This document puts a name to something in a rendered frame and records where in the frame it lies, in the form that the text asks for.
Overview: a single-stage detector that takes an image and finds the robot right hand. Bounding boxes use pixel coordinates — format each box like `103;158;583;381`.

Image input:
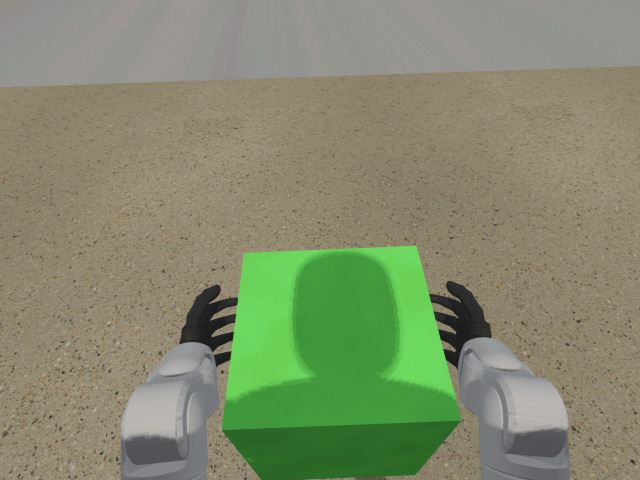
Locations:
429;281;491;370

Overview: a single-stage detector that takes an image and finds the right robot forearm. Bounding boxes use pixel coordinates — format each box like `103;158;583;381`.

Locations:
458;337;570;480

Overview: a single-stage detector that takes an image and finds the carton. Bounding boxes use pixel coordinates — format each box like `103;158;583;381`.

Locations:
222;246;461;480

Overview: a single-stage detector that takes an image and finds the robot left hand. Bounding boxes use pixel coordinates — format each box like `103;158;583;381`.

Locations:
179;285;238;367

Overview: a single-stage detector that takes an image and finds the left robot forearm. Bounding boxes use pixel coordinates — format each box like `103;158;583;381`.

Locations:
121;342;220;480

